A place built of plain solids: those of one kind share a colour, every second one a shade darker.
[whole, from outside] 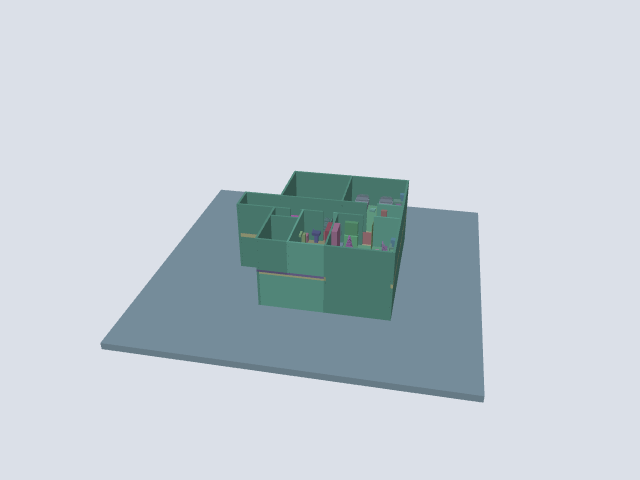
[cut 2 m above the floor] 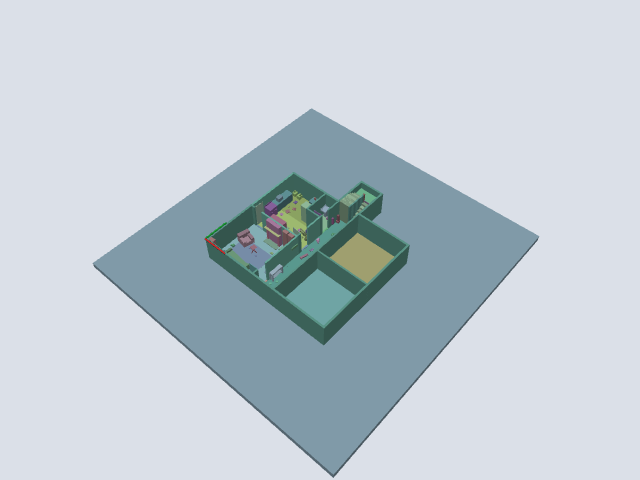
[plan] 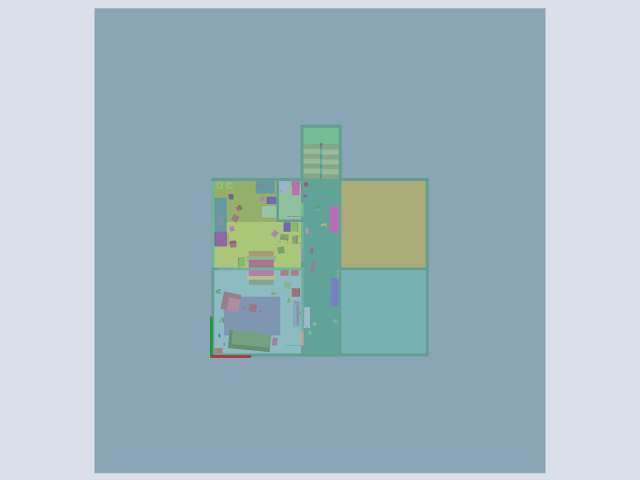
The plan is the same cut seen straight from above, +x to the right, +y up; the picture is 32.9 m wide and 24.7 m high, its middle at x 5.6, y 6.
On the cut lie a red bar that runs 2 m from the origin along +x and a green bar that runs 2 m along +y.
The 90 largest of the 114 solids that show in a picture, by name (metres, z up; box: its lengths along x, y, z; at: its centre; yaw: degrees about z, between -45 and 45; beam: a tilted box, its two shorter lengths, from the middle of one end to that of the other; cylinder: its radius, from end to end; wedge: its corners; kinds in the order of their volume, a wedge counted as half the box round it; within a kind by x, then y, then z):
{
 "under_1": {"box": [23.2, 23.93, 0.5], "at": [5.6, 5.96, -0.33]},
 "wall_1": {"box": [0.16, 4.29, 5.52], "at": [0.08, 2.31, 2.46]},
 "wall_2": {"box": [0.16, 2.35, 2.39], "at": [0.08, 5.75, 4.03]},
 "wall_3": {"box": [0.16, 4.45, 2.83], "at": [0.08, 6.8, 1.11]},
 "wall_4": {"box": [0.16, 1.97, 2.39], "at": [0.08, 8.04, 4.03]},
 "wall_5": {"box": [0.41, 0.13, 2.83], "at": [0.2, 4.51, 1.11]},
 "wall_6": {"box": [4.75, 0.13, 2.39], "at": [2.38, 4.51, 4.03]},
 "wall_7": {"box": [4.75, 0.13, 2.39], "at": [2.38, 7.0, 4.03]},
 "wall_8": {"box": [4.75, 0.16, 5.52], "at": [2.38, 9.11, 2.46]},
 "wall_9": {"box": [3.6, 0.13, 2.83], "at": [2.95, 4.51, 1.11]},
 "wall_10": {"box": [0.13, 1.97, 5.52], "at": [3.42, 8.04, 2.46]},
 "wall_11": {"box": [1.39, 0.13, 2.83], "at": [4.05, 7.0, 1.11]},
 "wall_12": {"box": [0.16, 2.58, 5.52], "at": [4.67, 10.48, 2.46]},
 "wall_13": {"box": [0.13, 1.78, 2.39], "at": [4.68, 1.05, 4.03]},
 "wall_14": {"box": [0.13, 3.15, 2.83], "at": [4.68, 2.88, 1.11]},
 "wall_15": {"box": [0.13, 1.77, 2.39], "at": [4.68, 3.56, 4.03]},
 "wall_16": {"box": [0.13, 0.3, 2.83], "at": [4.68, 4.73, 1.11]},
 "wall_17": {"box": [0.13, 1.4, 2.39], "at": [4.68, 6.23, 4.03]},
 "wall_18": {"box": [0.13, 1.31, 2.83], "at": [4.68, 6.28, 1.11]},
 "wall_19": {"box": [0.13, 1.11, 5.52], "at": [4.68, 8.47, 2.46]},
 "wall_20": {"box": [11.2, 0.16, 5.52], "at": [5.6, 0.08, 2.46]},
 "wall_21": {"box": [2.13, 0.16, 5.52], "at": [5.66, 11.85, 2.46]},
 "wall_22": {"box": [0.13, 1.78, 2.39], "at": [6.62, 1.05, 4.03]},
 "wall_23": {"box": [0.13, 4.29, 2.83], "at": [6.62, 2.31, 1.11]},
 "wall_24": {"box": [0.13, 1.77, 2.39], "at": [6.62, 3.56, 4.03]},
 "wall_25": {"box": [0.13, 4.45, 5.52], "at": [6.62, 6.8, 2.46]},
 "wall_26": {"box": [0.16, 2.58, 5.52], "at": [6.64, 10.48, 2.46]},
 "wall_27": {"box": [4.64, 0.13, 5.52], "at": [8.88, 4.51, 2.46]},
 "wall_28": {"box": [4.64, 0.16, 5.52], "at": [8.88, 9.11, 2.46]},
 "wall_29": {"box": [0.16, 4.29, 5.52], "at": [11.12, 2.31, 2.46]},
 "wall_30": {"box": [0.16, 4.45, 5.52], "at": [11.12, 6.8, 2.46]},
 "stair_1": {"box": [0.85, 0.28, 2.95], "at": [5.17, 9.3, 1.18]},
 "stair_2": {"box": [0.85, 0.53, 2.78], "at": [5.17, 9.42, 1.09]},
 "stair_3": {"box": [0.85, 0.78, 2.6], "at": [5.17, 9.55, 1.0]},
 "stair_4": {"box": [0.85, 1.03, 2.42], "at": [5.17, 9.67, 0.91]},
 "stair_5": {"box": [0.85, 1.28, 2.25], "at": [5.17, 9.8, 0.82]},
 "stair_6": {"box": [0.85, 1.53, 2.07], "at": [5.17, 9.92, 0.73]},
 "stair_7": {"box": [0.85, 1.78, 1.89], "at": [5.17, 10.05, 0.65]},
 "stair_8": {"box": [0.85, 1.78, 0.48], "at": [6.13, 10.02, -0.06]},
 "stair_9": {"box": [0.85, 1.53, 0.65], "at": [6.13, 10.15, 0.03]},
 "stair_10": {"box": [0.85, 1.28, 0.83], "at": [6.13, 10.27, 0.12]},
 "stair_11": {"box": [0.85, 1.03, 1.01], "at": [6.13, 10.4, 0.2]},
 "stair_12": {"box": [0.85, 0.78, 1.18], "at": [6.13, 10.53, 0.29]},
 "stair_13": {"box": [0.85, 0.53, 1.36], "at": [6.13, 10.65, 0.38]},
 "stair_14": {"box": [0.85, 0.28, 1.54], "at": [6.13, 10.78, 0.47]},
 "floor_stueberl_1": {"box": [4.35, 4.45, 0.5], "at": [8.87, 6.8, -0.25]},
 "floor_stube_1": {"box": [4.46, 4.29, 0.5], "at": [2.39, 2.31, -0.25]},
 "floor_kammer_1": {"box": [4.35, 4.29, 0.5], "at": [8.87, 2.31, -0.25]},
 "floor_kueche_1": {"box": [3.2, 2.1, 0.5], "at": [1.76, 7.98, -0.25]},
 "floor_kueche_2": {"box": [4.46, 2.35, 0.5], "at": [2.39, 5.75, -0.25]},
 "floor_labn_1": {"box": [1.81, 9.0, 0.5], "at": [5.66, 4.66, -0.25]},
 "upper_floor_zimmer_1": {"box": [4.46, 4.29, 0.16], "at": [2.39, 2.31, 2.75]},
 "upper_floor_zimmer_2": {"box": [4.35, 4.29, 0.16], "at": [8.87, 2.31, 2.75]},
 "stair_landing_1": {"box": [1.81, 0.86, 1.72], "at": [5.66, 11.34, 0.56]},
 "upper_floor_upper_labn_1": {"box": [1.81, 8.6, 0.16], "at": [5.66, 4.46, 2.75]},
 "upper_floor_bathroom_1": {"box": [4.46, 2.35, 0.16], "at": [2.39, 5.75, 2.75]},
 "fixture_breast_kueche_1": {"box": [1.28, 0.41, 2.58], "at": [2.58, 4.78, 1.24]},
 "fixture_breast_zimmer_1": {"box": [1.28, 0.39, 2.44], "at": [2.58, 4.26, 4.0]},
 "floor_wc_1": {"box": [1.13, 1.97, 0.5], "at": [4.05, 8.04, -0.25]},
 "fixture_breast_stube_1": {"box": [1.28, 0.31, 2.58], "at": [2.58, 4.3, 1.24]},
 "fixture_breast_bathroom_1": {"box": [1.28, 0.32, 2.44], "at": [2.58, 4.74, 4.0]},
 "billy_1": {"box": [0.42, 0.28, 2.02], "at": [0.38, 0.31, 1.01]},
 "billy_2": {"box": [0.42, 0.28, 2.02], "at": [3.78, 4.3, 1.01]},
 "billy_3": {"box": [0.42, 0.28, 2.02], "at": [4.3, 4.3, 1.01]},
 "billy_4": {"box": [0.28, 0.42, 2.02], "at": [6.41, 1.4, 3.84]},
 "wall_band_1": {"box": [0.16, 4.45, 0.31], "at": [0.08, 6.8, 2.68]},
 "wall_band_2": {"box": [0.16, 2.58, 0.31], "at": [4.67, 10.48, 2.68]},
 "wall_band_3": {"box": [11.2, 0.16, 0.31], "at": [5.6, 0.08, 2.68]},
 "sofa_1": {"box": [2.16, 0.23, 0.39], "at": [1.94, 0.45, 0.65], "yaw": -5.6},
 "sofa_2": {"box": [2.16, 0.93, 0.34], "at": [1.98, 0.81, 0.28], "yaw": -5.6},
 "counter_run_1": {"box": [0.61, 1.76, 0.78], "at": [0.47, 7.3, 0.49]},
 "fridge_flat_1": {"box": [0.73, 0.6, 1.66], "at": [2.98, 7.45, 0.83]},
 "tall_cupboard_1": {"box": [0.47, 0.96, 0.89], "at": [4.38, 3.46, 3.27]},
 "tall_cupboard_2": {"box": [0.3, 0.92, 0.99], "at": [4.45, 3.46, 4.21]},
 "rug_1": {"box": [2.9, 2.0, 0.08], "at": [2.1, 2.09, -0.03], "yaw": 0.1},
 "range_flat_1": {"box": [0.65, 0.76, 0.94], "at": [0.49, 6.04, 0.47]},
 "cube_shelf_1": {"box": [0.39, 1.46, 0.76], "at": [6.36, 3.31, 0.38]},
 "sideboard_1": {"box": [0.45, 1.35, 0.71], "at": [6.33, 7.05, 0.51]},
 "armchair_club_1": {"box": [0.33, 0.92, 0.38], "at": [0.73, 2.87, 0.61], "yaw": -11.8},
 "armchair_club_2": {"box": [0.9, 0.92, 0.35], "at": [1.02, 2.81, 0.24], "yaw": -11.8},
 "child_bed_1": {"box": [0.55, 0.96, 0.2], "at": [10.73, 1.66, 3.41]},
 "child_bed_2": {"box": [0.55, 0.96, 0.2], "at": [10.73, 3.56, 3.41]},
 "stacking_chair_1": {"box": [0.42, 0.44, 0.67], "at": [4.35, 3.3, 0.34]},
 "stair_mid_1": {"box": [0.11, 0.25, 3.85], "at": [5.66, 9.29, 1.63]},
 "bar_stool_1": {"box": [0.35, 0.35, 0.74], "at": [3.92, 3.67, 0.37], "yaw": -12.6},
 "wire_rack_1": {"box": [0.36, 0.27, 0.92], "at": [3.82, 6.79, 3.29]},
 "wall_foot_1": {"box": [0.16, 2.35, 0.17], "at": [0.08, 5.75, 2.76]},
 "tv_stand_1": {"box": [0.09, 1.08, 0.63], "at": [4.45, 2.15, 0.74]},
 "dish_rack_1": {"box": [0.35, 0.47, 0.34], "at": [0.5, 7.0, 1.08]},
 "fixture_hearth_kueche_1": {"box": [1.28, 0.45, 0.1], "at": [2.58, 5.21, 0.0]}
}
